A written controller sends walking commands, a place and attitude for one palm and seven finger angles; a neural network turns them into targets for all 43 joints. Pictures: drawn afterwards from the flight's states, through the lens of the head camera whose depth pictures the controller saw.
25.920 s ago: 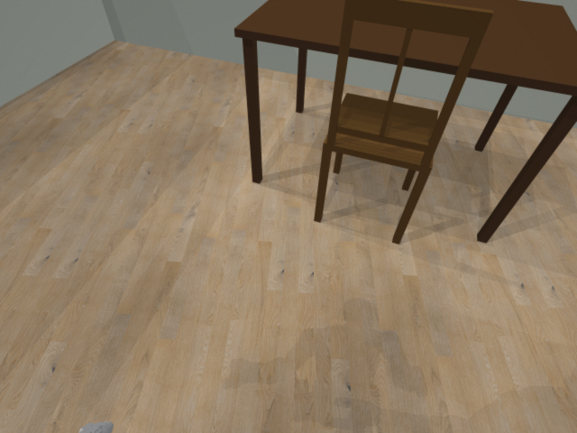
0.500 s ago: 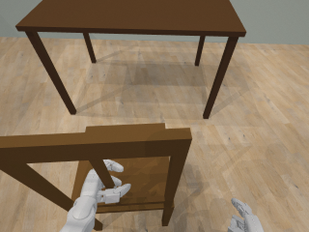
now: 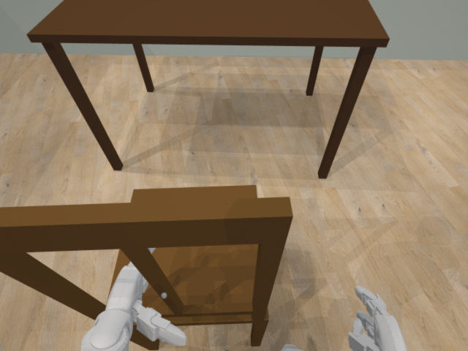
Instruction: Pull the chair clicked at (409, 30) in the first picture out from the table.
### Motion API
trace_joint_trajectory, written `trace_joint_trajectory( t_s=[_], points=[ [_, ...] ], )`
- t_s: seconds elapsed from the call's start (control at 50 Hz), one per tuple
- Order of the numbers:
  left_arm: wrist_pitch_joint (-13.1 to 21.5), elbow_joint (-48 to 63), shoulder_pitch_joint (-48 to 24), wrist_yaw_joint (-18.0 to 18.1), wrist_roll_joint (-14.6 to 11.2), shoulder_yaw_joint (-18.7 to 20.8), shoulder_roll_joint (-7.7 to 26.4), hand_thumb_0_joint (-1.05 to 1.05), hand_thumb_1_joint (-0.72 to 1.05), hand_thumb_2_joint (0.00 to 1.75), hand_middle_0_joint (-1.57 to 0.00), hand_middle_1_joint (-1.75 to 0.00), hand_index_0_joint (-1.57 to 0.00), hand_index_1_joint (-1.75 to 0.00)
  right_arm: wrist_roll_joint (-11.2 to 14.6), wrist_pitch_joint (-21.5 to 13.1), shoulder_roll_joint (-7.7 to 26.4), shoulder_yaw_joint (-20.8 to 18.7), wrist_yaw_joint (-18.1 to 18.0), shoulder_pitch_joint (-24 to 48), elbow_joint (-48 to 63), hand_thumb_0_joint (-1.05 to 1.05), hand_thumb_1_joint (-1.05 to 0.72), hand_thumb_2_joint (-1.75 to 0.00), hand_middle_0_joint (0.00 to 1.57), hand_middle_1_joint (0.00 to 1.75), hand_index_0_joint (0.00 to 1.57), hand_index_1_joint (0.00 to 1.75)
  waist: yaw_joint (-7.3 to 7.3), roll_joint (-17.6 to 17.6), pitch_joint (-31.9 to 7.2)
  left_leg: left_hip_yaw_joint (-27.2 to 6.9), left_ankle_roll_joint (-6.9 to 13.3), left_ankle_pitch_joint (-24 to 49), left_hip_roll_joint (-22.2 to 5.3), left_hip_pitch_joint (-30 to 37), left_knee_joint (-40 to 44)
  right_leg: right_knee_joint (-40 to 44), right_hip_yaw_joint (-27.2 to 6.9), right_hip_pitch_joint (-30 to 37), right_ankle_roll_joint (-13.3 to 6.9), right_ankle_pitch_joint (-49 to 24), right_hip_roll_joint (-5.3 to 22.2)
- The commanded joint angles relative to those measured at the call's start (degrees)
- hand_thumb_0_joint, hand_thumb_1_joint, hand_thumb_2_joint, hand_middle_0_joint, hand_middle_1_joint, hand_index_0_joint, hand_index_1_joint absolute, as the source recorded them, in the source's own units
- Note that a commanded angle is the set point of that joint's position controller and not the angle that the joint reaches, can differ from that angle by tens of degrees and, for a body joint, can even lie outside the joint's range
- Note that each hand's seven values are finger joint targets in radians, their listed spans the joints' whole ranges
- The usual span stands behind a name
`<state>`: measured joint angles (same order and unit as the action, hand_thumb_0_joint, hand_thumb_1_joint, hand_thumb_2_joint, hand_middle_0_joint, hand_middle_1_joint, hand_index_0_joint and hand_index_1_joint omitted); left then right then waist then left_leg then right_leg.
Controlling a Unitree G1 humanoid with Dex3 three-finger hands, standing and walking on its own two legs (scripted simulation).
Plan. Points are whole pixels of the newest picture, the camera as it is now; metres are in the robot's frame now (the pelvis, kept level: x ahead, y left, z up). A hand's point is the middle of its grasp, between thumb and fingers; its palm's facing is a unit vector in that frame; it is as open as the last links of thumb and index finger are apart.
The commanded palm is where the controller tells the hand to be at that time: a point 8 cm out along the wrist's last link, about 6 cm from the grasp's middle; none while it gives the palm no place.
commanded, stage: draw the fingers out of the gap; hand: left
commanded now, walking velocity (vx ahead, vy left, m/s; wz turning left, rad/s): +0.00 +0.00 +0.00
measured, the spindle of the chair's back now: (161, 284) +0.24 +0.13 -0.02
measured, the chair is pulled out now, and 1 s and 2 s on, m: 0.66 0.66 0.66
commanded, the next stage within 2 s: draw the hand back to the body in 0.86 s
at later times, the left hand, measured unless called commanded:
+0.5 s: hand (152, 344) +0.15 +0.13 -0.03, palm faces -0.06 -0.99 -0.14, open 17.5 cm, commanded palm +0.13 +0.19 +0.00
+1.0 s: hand out of the picture +0.09 +0.14 -0.02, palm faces -0.04 -0.99 -0.12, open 17.5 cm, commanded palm +0.06 +0.20 +0.00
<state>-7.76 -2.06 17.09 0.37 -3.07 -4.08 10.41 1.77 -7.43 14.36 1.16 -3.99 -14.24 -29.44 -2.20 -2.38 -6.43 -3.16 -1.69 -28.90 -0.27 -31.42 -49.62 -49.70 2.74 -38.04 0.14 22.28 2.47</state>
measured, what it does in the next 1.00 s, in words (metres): stands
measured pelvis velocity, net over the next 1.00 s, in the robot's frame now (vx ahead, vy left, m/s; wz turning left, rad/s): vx -0.01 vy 0.02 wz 0.00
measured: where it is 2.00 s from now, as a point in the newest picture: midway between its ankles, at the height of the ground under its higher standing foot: outside the picture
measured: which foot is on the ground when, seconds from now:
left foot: down 0.00-1.00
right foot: down 0.00-1.00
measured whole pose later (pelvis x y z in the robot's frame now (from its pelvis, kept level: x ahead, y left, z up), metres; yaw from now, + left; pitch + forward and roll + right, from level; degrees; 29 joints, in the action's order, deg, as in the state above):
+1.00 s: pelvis -0.01 +0.02 -0.03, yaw +0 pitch +13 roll -1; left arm -6.1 24.0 52.4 -1.1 0.4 -8.1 11.1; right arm 2.9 -6.3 11.4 -0.9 -6.4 -15.0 -21.9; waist -0.3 -1.8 -11.1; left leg -3.5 -0.3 -33.9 0.5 -40.3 -61.5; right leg -58.7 2.8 -45.7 1.5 25.6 3.3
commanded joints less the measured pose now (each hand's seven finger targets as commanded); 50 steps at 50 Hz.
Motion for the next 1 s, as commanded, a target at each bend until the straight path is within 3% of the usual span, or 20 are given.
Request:
trace_joint_trajectory(
  t_s=[0.0, 0.04, 0.06, 0.08, 0.1, 0.14, 0.22, 0.26, 0.3, 0.36, 0.44, 0.46, 0.5, 0.56, 0.62, 0.66, 0.76, 0.92, 0.96, 0.98],
  points=[
    [2.83, 13.6, -3.38, -0.19, -0.04, 1.4, 4.28, 0.0, -0.55, 0.2, 0.0, 0.0, 0.0, 0.0, 0.26, -3.5, 6.74, -3.04, -0.86, 1.82, 8.86, 0.0, -0.9, -0.9, 0.2, 0.3, 0.2, 0.3, -1.34, 3.37, -11.43, 2.97, 2.53, 19.58, 0.95, -1.05, 4.46, 5.58, 0.91, 13.44, -0.04, -18.45, 0.5],
    [2.58, 14.08, -5.9, -0.16, 0.16, 0.85, 4.41, 0.0, -0.55, 0.2, 0.0, 0.0, 0.0, 0.0, 0.22, -3.48, 7.05, -2.9, -1.15, 1.65, 8.83, 0.0, -0.9, -0.9, 0.2, 0.3, 0.2, 0.3, -2.03, 4.47, -10.42, 2.6, 2.65, 18.42, 0.98, -1.5, 4.22, 5.57, 1.21, 12.08, 0.11, -16.82, 0.38],
    [2.55, 14.58, -6.87, 0.0, 0.22, 1.24, 5.08, 0.0, -0.55, 0.2, 0.0, 0.0, 0.0, 0.0, 0.11, -3.55, 7.22, -2.91, -1.32, 1.5, 8.73, 0.0, -0.9, -0.9, 0.2, 0.3, 0.2, 0.3, -1.8, 2.75, -10.19, 2.62, 2.68, 18.62, 1.09, -1.37, 4.16, 5.52, 1.18, 11.82, -0.15, -16.76, 0.35],
    [2.12, 11.81, 1.63, 0.07, 0.09, 5.42, 7.15, 0.0, -0.55, 0.2, 0.0, 0.0, 0.0, 0.0, 0.2, -3.39, 6.47, -3.36, -1.28, 1.95, 9.08, 0.0, -0.9, -0.9, 0.2, 0.3, 0.2, 0.3, 0.36, 3.28, -11.3, 2.87, 2.41, 18.39, 1.12, -2.12, 4.36, 5.08, 1.25, 13.38, -0.25, -16.22, 0.49],
    [2.04, 13.68, 4.09, -0.28, 0.06, 2.98, 5.07, 0.0, -0.55, 0.2, 0.0, 0.0, 0.0, 0.0, 0.26, -3.29, 6.31, -3.04, -1.08, 2.33, 9.91, 0.0, -0.9, -0.9, 0.2, 0.3, 0.2, 0.3, 0.33, 3.38, -11.8, 3.01, 2.4, 19.04, 1.25, -2.3, 4.37, 4.88, 1.1, 14.2, -0.3, -17.67, 0.67],
    [2.15, 17.3, 6.03, -0.18, 0.38, 1.66, 4.49, 0.0, -0.55, 0.2, 0.0, 0.0, 0.0, 0.0, 0.44, -3.26, 5.9, -3.22, -0.95, 2.77, 10.89, 0.0, -0.9, -0.9, 0.2, 0.3, 0.2, 0.3, 0.08, 3.16, -11.8, 2.87, 2.36, 19.49, 1.13, -2.25, 4.14, 4.47, 1.3, 13.61, -0.37, -17.72, 0.66],
    [2.13, 21.08, 11.07, 0.55, 0.93, 0.47, 3.64, 0.0, -0.55, 0.2, 0.0, 0.0, 0.0, 0.0, 0.37, -3.23, 5.39, -3.39, -1.1, 3.12, 11.66, 0.0, -0.9, -0.9, 0.2, 0.3, 0.2, 0.3, -0.07, 3.03, -10.61, 2.59, 2.38, 19.15, 1.15, -3.1, 3.5, 3.96, 1.64, 12.06, -0.44, -16.72, 0.55],
    [2.3, 22.47, 11.11, 1.06, 1.36, 1.06, 4.85, 0.0, -0.55, 0.2, 0.0, 0.0, 0.0, 0.0, 0.25, -3.33, 5.46, -3.5, -1.44, 2.98, 11.51, 0.0, -0.9, -0.9, 0.2, 0.3, 0.2, 0.3, -0.5, 3.44, -9.58, 2.31, 2.53, 18.02, 1.12, -3.71, 3.03, 3.98, 1.65, 10.81, -0.52, -15.18, 0.35],
    [2.72, 24.21, 14.57, 1.08, 1.66, -0.61, 3.33, 0.0, -0.55, 0.2, 0.0, 0.0, 0.0, 0.0, 0.3, -3.6, 5.02, -3.51, -1.49, 3.23, 12.2, 0.0, -0.9, -0.9, 0.2, 0.3, 0.2, 0.3, -0.31, 3.49, -9.46, 2.34, 2.53, 17.44, 1.19, -3.69, 2.62, 3.48, 1.87, 9.84, -0.42, -14.01, 0.37],
    [3.27, 26.7, 15.62, 1.21, 1.99, -0.03, 4.73, 0.0, -0.55, 0.2, 0.0, 0.0, 0.0, 0.0, 0.23, -3.77, 5.14, -3.54, -1.84, 3.12, 12.27, 0.0, -0.9, -0.9, 0.2, 0.3, 0.2, 0.3, -0.41, 2.33, -8.95, 1.96, 2.56, 16.5, 1.3, -4.29, 2.02, 3.01, 2.05, 8.23, -0.67, -12.1, 0.19],
    [3.52, 28.75, 18.3, 0.94, 2.29, -2.46, 3.15, 0.0, -0.55, 0.2, 0.0, 0.0, 0.0, 0.0, 0.34, -4.02, 4.84, -3.32, -1.99, 3.35, 13.28, 0.0, -0.9, -0.9, 0.2, 0.3, 0.2, 0.3, -0.68, 2.14, -8.77, 1.58, 2.53, 15.22, 1.42, -4.68, 1.28, 2.23, 2.33, 6.47, -0.53, -9.89, 0.16],
    [3.48, 29.26, 18.76, 1.07, 2.31, -1.04, 4.46, 0.0, -0.55, 0.2, 0.0, 0.0, 0.0, 0.0, 0.36, -4.02, 4.88, -3.58, -2.14, 3.28, 13.16, 0.0, -0.9, -0.9, 0.2, 0.3, 0.2, 0.3, -0.31, 1.96, -9.2, 1.46, 2.55, 15.48, 1.4, -4.93, 1.18, 2.18, 2.2, 6.76, -0.75, -9.9, 0.07],
    [3.18, 28.97, 21.85, 0.84, 2.3, -1.37, 3.89, 0.0, -0.55, 0.2, 0.0, 0.0, 0.0, 0.0, 0.48, -3.73, 4.57, -3.53, -2.21, 3.5, 13.55, 0.0, -0.9, -0.9, 0.2, 0.3, 0.2, 0.3, -0.16, 3.69, -9.11, 1.41, 2.53, 14.88, 1.4, -5.58, 1.02, 1.81, 2.45, 6.65, -0.65, -9.42, -0.01],
    [2.84, 31.03, 24.79, 0.66, 2.84, -2.15, 3.69, 0.0, -0.55, 0.2, 0.0, 0.0, 0.0, 0.0, 0.59, -3.41, 4.38, -3.67, -2.26, 4.18, 14.53, 0.0, -0.9, -0.9, 0.2, 0.3, 0.2, 0.3, 0.44, 1.76, -8.53, 1.29, 2.5, 15.03, 1.48, -6.3, 0.95, 1.41, 2.44, 6.21, -0.99, -8.93, 0.04],
    [2.59, 31.74, 27.68, 0.53, 2.94, -3.0, 3.03, 0.0, -0.55, 0.2, 0.0, 0.0, 0.0, 0.0, 0.76, -3.05, 3.98, -3.71, -2.28, 4.05, 15.22, 0.0, -0.9, -0.9, 0.2, 0.3, 0.2, 0.3, 0.17, 3.53, -7.8, 1.45, 2.59, 13.46, 1.46, -7.01, 0.45, 1.44, 2.36, 5.24, -0.66, -7.64, -0.15],
    [2.56, 32.73, 28.89, 0.56, 3.23, -1.3, 4.75, 0.0, -0.55, 0.2, 0.0, 0.0, 0.0, 0.0, 0.71, -2.71, 3.86, -3.91, -2.51, 4.31, 15.53, 0.0, -0.9, -0.9, 0.2, 0.3, 0.2, 0.3, 0.84, 2.96, -7.34, 1.5, 2.64, 12.68, 1.5, -8.19, 0.42, 1.38, 2.2, 5.23, -0.97, -6.41, -0.22],
    [3.31, 35.55, 34.22, 0.2, 3.25, -1.71, 4.11, 0.0, -0.55, 0.2, 0.0, 0.0, 0.0, 0.0, 0.97, -2.5, 3.3, -4.25, -2.64, 4.21, 16.8, 0.0, -0.9, -0.9, 0.2, 0.3, 0.2, 0.3, 1.47, 1.25, -8.11, 1.57, 2.53, 13.53, 1.6, -8.5, -0.17, 0.51, 2.15, 4.82, -1.24, -6.91, -0.3],
    [5.22, 37.81, 40.63, -1.12, 3.47, -3.28, 3.09, 0.0, -0.55, 0.2, 0.0, 0.0, 0.0, 0.0, 1.29, -2.55, 2.87, -4.83, -2.79, 4.3, 18.13, 0.0, -0.9, -0.9, 0.2, 0.3, 0.2, 0.3, 1.09, 3.24, -7.2, 1.74, 2.81, 11.01, 1.89, -10.8, -1.72, -0.16, 2.04, 2.09, -0.87, -4.41, -0.55],
    [5.49, 37.75, 41.65, -1.13, 3.59, -1.24, 4.9, 0.0, -0.55, 0.2, 0.0, 0.0, 0.0, 0.0, 1.27, -2.38, 2.76, -5.26, -3.03, 4.39, 17.95, 0.0, -0.9, -0.9, 0.2, 0.3, 0.2, 0.3, 1.45, 3.62, -7.04, 1.56, 2.75, 10.93, 1.85, -11.84, -2.04, -0.55, 1.93, 1.93, -1.19, -4.23, -0.73],
    [11.56, 43.66, 37.37, -1.31, -4.58, -0.96, -1.32, 0.0, -0.55, 0.2, 0.0, 0.0, 0.0, 0.0, 1.29, -3.91, 2.45, -4.7, -2.89, 4.45, 17.62, 0.0, -0.9, -0.9, 0.2, 0.3, 0.2, 0.3, 1.16, 5.31, -6.21, 1.39, 2.29, 10.38, 2.6, -12.48, -3.59, -1.07, 3.49, 0.26, -0.76, -4.37, -1.09]
  ],
)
